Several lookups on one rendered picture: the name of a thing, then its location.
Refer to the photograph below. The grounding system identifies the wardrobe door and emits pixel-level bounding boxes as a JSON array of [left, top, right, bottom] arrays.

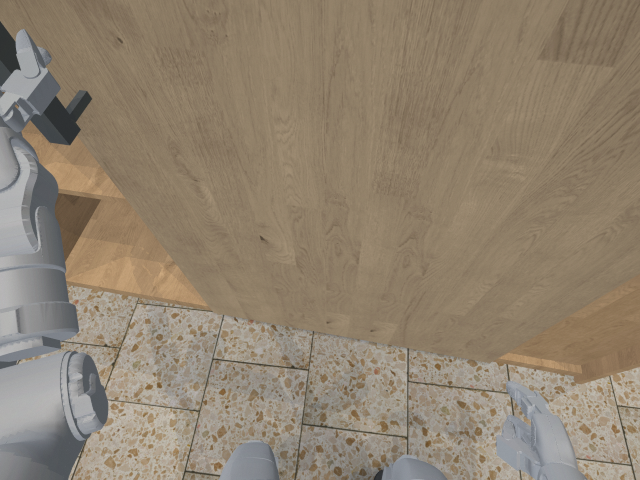
[[0, 0, 640, 363], [509, 274, 640, 365]]

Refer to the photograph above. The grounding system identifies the right robot thigh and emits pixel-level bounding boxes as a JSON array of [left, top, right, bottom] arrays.
[[382, 458, 448, 480]]

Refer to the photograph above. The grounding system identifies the handle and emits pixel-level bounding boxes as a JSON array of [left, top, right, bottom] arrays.
[[0, 22, 92, 145]]

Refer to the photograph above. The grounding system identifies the robot left hand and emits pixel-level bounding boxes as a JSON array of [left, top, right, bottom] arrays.
[[0, 29, 61, 137]]

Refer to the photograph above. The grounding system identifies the robot right hand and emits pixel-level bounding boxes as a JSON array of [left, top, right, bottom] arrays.
[[496, 381, 578, 480]]

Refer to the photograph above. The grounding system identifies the right robot shin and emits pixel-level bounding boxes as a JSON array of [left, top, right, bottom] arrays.
[[393, 454, 419, 464]]

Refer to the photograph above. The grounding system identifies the left robot upper arm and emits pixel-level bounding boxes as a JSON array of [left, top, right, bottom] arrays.
[[0, 351, 108, 480]]

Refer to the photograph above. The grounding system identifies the robot left forearm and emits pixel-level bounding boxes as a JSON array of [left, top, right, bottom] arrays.
[[0, 127, 79, 369]]

